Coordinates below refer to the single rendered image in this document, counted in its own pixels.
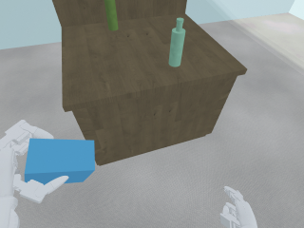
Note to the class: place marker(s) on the robot left forearm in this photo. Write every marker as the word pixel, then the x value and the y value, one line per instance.
pixel 8 217

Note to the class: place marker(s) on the table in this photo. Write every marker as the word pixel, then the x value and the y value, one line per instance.
pixel 120 87

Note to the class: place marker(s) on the robot right hand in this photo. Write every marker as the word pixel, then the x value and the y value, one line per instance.
pixel 239 215

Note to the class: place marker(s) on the sponge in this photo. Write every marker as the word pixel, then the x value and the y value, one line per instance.
pixel 49 159

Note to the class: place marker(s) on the robot left hand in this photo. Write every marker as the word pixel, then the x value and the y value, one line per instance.
pixel 16 142

